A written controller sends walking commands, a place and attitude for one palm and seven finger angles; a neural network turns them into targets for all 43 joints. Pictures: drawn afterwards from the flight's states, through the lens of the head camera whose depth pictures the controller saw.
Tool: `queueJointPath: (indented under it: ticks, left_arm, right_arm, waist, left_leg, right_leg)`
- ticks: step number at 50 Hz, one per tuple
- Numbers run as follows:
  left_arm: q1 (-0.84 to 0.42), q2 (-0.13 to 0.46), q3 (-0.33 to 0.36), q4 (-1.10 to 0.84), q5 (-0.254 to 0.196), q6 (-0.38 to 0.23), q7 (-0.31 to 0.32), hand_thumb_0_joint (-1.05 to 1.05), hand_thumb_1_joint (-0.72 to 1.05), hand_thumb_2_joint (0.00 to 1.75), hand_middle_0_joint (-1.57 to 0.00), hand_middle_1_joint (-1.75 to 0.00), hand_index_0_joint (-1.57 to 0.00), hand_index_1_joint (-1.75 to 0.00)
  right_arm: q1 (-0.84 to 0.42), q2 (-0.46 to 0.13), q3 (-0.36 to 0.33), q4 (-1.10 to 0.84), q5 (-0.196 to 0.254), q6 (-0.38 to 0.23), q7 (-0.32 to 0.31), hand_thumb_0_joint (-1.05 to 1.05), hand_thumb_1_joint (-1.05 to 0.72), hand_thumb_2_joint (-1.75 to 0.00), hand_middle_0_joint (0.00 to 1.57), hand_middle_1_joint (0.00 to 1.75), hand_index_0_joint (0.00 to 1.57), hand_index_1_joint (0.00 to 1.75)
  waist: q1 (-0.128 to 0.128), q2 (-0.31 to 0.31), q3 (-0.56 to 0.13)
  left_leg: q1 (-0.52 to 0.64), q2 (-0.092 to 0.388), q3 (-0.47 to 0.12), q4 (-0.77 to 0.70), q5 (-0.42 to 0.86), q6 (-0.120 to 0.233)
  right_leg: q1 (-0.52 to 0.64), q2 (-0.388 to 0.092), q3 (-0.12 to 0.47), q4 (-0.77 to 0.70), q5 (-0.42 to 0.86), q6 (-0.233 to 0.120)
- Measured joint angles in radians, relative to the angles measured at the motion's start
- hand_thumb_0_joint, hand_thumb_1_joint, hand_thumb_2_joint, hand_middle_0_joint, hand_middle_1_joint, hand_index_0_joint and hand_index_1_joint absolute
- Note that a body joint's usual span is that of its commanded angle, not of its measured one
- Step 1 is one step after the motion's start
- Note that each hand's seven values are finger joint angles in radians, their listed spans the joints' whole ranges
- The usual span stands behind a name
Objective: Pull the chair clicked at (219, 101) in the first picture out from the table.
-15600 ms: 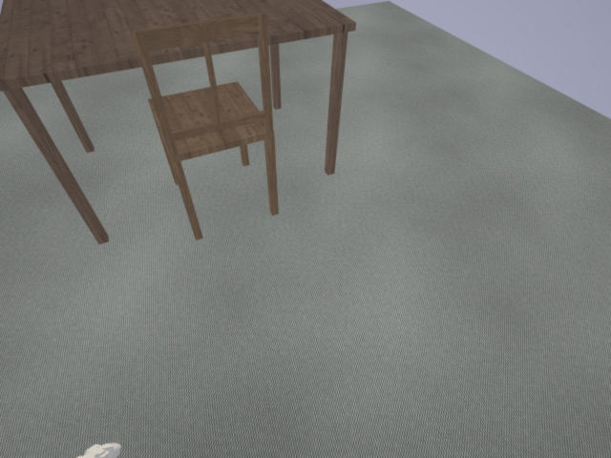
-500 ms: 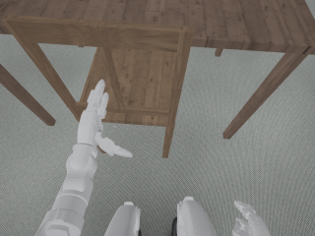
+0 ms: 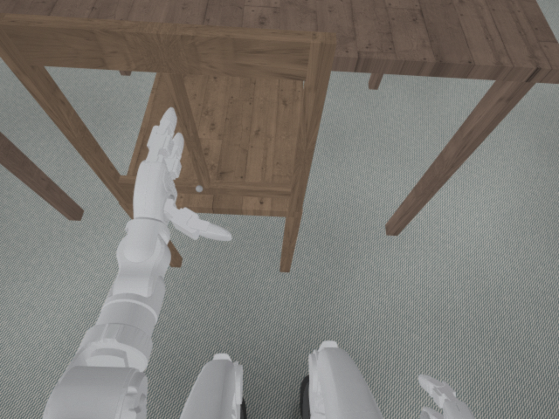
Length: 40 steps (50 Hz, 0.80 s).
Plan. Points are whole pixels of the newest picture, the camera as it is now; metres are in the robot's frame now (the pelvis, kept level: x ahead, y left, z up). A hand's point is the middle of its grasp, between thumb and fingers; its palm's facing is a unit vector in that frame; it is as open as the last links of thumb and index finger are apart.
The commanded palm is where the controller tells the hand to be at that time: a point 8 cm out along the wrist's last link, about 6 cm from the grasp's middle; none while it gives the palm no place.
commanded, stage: push the fingers through the gap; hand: left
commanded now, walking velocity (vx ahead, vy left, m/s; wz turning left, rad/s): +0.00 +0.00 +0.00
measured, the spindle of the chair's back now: (191, 138) +0.53 +0.12 +0.02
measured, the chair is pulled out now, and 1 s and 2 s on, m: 0.00 0.00 0.00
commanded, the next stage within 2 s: hook a spindle and tug to test in 1.06 s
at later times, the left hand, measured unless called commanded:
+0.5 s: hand (207, 159) +0.48 +0.09 +0.03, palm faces -0.06 -1.00 -0.03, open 16.9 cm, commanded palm +0.46 +0.15 +0.03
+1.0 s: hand (209, 149) +0.50 +0.09 +0.03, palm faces -0.06 -1.00 -0.04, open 16.9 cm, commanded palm +0.47 +0.14 +0.03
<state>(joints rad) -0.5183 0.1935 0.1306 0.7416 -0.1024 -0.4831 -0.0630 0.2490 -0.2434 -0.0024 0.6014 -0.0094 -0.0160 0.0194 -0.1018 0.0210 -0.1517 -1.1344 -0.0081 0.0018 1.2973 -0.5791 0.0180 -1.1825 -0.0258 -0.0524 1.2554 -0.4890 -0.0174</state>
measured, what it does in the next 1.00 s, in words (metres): stands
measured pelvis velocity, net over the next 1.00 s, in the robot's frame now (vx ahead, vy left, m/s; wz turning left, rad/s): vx -0.01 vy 0.00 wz -0.01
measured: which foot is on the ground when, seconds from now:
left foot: down 0.00-1.00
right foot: down 0.00-1.00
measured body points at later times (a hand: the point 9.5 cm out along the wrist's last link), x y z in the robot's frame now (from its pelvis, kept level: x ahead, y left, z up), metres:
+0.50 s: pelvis +0.00 +0.00 +0.00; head +0.14 +0.00 +0.42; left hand +0.47 +0.15 +0.04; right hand +0.05 -0.26 -0.13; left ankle +0.02 +0.11 -0.62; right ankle +0.05 -0.11 -0.62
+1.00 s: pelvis -0.01 +0.00 -0.01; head +0.15 +0.00 +0.41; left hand +0.49 +0.15 +0.03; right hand +0.03 -0.27 -0.13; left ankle +0.02 +0.11 -0.62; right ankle +0.05 -0.11 -0.62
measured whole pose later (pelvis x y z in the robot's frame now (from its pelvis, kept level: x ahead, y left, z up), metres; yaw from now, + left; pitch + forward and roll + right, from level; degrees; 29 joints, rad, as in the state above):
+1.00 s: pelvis -0.01 +0.00 -0.01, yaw -1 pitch +27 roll -1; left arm -0.85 0.28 0.25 1.09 -0.05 -0.54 -0.05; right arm 0.31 -0.25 0.01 0.62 -0.04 0.06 0.05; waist -0.16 0.03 -0.14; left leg -1.22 0.00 0.00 1.32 -0.57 0.01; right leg -1.27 -0.01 -0.06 1.27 -0.47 -0.02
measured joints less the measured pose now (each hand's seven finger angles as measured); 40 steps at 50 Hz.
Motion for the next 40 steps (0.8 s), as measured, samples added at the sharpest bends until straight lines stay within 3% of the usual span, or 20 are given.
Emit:
queueJointPath:
  ticks: [9,40]
  left_arm:
    - [-0.093,0.018,0.049,0.093,0.014,-0.014,0.006,-0.02,-0.50,0.30,-0.06,-0.08,-0.06,-0.08]
    - [-0.317,0.077,0.124,0.322,0.054,-0.058,0.007,-0.02,-0.50,0.30,-0.06,-0.08,-0.06,-0.08]
  right_arm:
    - [0.025,-0.001,-0.001,0.012,-0.009,0.011,0.007,0.01,-0.91,-0.90,0.20,0.30,0.20,0.30]
    - [0.056,-0.003,0.004,0.023,-0.034,0.064,0.025,0.00,-0.91,-0.90,0.20,0.30,0.20,0.30]
  waist:
    - [-0.021,0.003,0.000]
    - [-0.052,0.010,0.010]
  left_leg:
    - [-0.021,0.004,0.009,0.002,0.001,0.003]
    - [-0.082,0.011,0.002,0.025,0.002,-0.003]
  right_leg:
    - [-0.024,0.004,0.009,0.000,0.005,0.003]
    - [-0.084,0.011,0.002,0.019,0.009,-0.004]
